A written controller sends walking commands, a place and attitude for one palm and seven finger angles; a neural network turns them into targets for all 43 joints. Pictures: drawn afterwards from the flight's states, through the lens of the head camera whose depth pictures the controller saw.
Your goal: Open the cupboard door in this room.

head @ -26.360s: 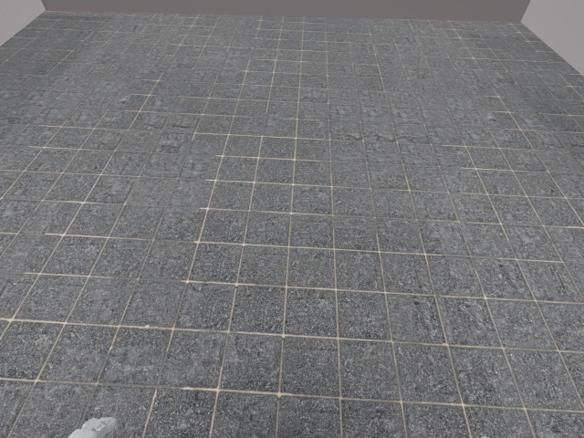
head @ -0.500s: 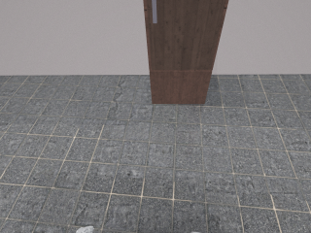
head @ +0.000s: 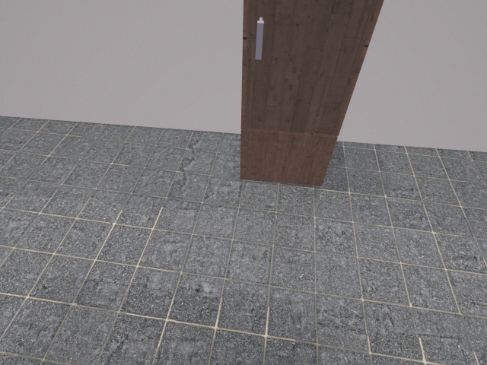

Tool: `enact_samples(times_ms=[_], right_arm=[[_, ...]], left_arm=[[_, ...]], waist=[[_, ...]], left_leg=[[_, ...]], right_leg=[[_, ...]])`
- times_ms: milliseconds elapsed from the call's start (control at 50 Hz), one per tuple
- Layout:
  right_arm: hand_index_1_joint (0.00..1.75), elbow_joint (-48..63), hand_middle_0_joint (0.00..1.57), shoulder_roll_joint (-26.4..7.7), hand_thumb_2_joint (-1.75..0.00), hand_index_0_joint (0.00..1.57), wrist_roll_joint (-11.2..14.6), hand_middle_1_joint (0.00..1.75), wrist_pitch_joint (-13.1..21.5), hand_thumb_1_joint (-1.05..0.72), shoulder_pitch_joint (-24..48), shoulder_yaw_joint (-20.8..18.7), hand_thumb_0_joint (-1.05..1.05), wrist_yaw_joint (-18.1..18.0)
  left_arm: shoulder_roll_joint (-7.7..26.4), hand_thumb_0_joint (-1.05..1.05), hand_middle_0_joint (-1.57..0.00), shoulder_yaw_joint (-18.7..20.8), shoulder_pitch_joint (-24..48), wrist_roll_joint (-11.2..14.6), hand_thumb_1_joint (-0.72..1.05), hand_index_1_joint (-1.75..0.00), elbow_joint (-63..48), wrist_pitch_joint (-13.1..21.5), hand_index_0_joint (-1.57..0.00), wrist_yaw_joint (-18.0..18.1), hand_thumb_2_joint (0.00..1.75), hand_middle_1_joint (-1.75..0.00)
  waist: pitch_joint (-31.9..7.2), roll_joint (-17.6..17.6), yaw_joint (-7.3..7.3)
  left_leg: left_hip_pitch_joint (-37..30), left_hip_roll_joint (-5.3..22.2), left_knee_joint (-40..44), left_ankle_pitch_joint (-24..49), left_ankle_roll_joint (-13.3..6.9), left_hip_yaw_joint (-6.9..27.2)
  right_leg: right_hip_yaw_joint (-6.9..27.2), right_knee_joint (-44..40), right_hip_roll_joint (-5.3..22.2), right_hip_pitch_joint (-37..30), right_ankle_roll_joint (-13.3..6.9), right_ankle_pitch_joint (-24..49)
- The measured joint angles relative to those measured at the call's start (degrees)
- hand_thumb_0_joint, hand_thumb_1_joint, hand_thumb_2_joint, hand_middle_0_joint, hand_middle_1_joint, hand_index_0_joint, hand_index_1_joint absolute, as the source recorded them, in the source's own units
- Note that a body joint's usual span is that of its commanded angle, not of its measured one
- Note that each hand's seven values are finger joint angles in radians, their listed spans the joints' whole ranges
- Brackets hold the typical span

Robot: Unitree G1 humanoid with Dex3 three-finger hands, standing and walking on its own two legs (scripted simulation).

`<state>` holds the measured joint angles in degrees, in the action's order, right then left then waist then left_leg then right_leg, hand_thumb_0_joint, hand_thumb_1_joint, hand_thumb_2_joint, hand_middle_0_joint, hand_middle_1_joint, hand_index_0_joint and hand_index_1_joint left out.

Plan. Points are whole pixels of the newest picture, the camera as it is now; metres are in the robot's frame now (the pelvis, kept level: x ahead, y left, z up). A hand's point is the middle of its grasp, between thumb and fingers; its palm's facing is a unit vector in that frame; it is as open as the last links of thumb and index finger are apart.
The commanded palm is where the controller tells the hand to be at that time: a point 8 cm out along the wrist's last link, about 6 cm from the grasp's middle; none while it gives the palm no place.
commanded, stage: stand and wait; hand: left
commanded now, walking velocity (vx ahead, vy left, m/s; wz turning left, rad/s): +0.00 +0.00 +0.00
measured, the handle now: (259, 38) +1.14 +0.03 +0.04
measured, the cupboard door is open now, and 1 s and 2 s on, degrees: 0 0 0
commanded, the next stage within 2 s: look at it before walking up in 0.16 s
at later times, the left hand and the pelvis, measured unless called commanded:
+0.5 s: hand out of the picture +0.00 +0.16 -0.18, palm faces +0.02 -0.98 -0.17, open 7.4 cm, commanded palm none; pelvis +0.02 +0.00 +0.00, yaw -1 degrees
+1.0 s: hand out of the picture +0.01 +0.17 -0.18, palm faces +0.01 -0.99 -0.17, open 7.4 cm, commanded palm none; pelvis +0.02 +0.01 +0.00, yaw -3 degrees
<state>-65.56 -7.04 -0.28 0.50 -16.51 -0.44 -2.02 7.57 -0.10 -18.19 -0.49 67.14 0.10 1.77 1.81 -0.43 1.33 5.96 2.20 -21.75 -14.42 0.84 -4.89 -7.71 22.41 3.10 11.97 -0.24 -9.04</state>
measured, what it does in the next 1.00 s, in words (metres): stands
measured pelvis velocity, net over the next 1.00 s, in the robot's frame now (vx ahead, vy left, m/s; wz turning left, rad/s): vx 0.02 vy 0.01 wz -0.04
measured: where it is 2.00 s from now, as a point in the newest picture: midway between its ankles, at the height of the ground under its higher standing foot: (269, 352)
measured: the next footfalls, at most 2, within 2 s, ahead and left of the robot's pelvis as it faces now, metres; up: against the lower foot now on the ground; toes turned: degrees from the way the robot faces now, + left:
left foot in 1.78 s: +0.43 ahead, -0.01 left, +0.00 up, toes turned -19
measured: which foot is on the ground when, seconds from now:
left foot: down 0.00-1.00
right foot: down 0.00-1.00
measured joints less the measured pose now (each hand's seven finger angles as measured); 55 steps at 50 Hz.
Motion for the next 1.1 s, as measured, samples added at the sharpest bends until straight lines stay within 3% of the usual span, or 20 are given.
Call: enact_samples(times_ms=[280, 660, 960, 1040, 1100], right_arm=[[0.29, -0.6, 0.2, 0.9, -0.9, 0.19, 0.1, 0.3, 0.3, -0.92, -0.4, 0.2, 0.01, -0.3], [0.29, -0.8, 0.2, 1.2, -0.9, 0.19, 0.1, 0.3, 0.7, -0.91, -1.2, -0.1, 0.0, -0.2], [0.29, -0.1, 0.2, -0.2, -0.9, 0.19, -0.1, 0.3, 0.7, -0.91, 0.2, -0.4, 0.0, -0.3], [0.29, 1.2, 0.2, -0.4, -0.9, 0.19, -0.4, 0.3, 0.1, -0.91, 0.2, -1.2, 0.0, -0.3], [0.3, 2.7, 0.2, -0.7, -0.9, 0.2, -0.8, 0.3, 0.2, -0.91, -0.4, -2.0, 0.0, -0.2]], left_arm=[[-2.0, 0.01, -0.2, -0.5, -0.3, -0.1, 0.91, -0.3, -0.2, 0.6, -0.2, 0.4, 0.9, -0.3], [0.2, 0.01, -0.2, 0.0, 2.1, -0.1, 0.92, -0.3, -1.6, 0.6, -0.2, 0.7, 0.9, -0.3], [0.4, 0.01, -0.2, 0.2, 2.1, -0.2, 0.91, -0.3, -1.8, 0.5, -0.2, 0.3, 0.9, -0.3], [0.4, 0.01, -0.2, 1.2, 1.0, -0.6, 0.91, -0.3, -2.4, -0.8, -0.2, -0.9, 0.9, -0.3], [0.5, 0.01, -0.2, 2.4, 0.2, -1.2, 0.91, -0.3, -3.3, -2.3, -0.2, -1.9, 0.9, -0.3]], waist=[[0.4, 0.0, -0.22], [0.5, 0.3, -1.0], [0.8, 0.1, -0.44], [0.5, -0.3, -0.05], [0.6, 0.0, -0.33]], left_leg=[[-0.5, -0.1, -0.5, -1.3, -0.3, -0.5], [-1.3, 0.0, -0.7, -2.3, -0.3, -1.1], [-1.6, 0.2, -0.8, -2.7, -0.4, -1.5], [-1.1, 0.6, -3.6, -5.0, -0.3, -3.7], [-1.7, 1.0, -4.8, -6.9, -0.1, -5.9]], right_leg=[[0.5, 0.9, 0.1, -0.1, 0.4, -1.3], [1.2, 2.0, 0.0, -0.2, 0.6, -2.5], [1.6, 1.9, -0.2, -0.3, 0.6, -2.5], [3.8, 7.2, -0.5, 2.4, 0.2, -5.8], [3.3, 19.1, -0.2, 7.2, 0.0, -12.6]])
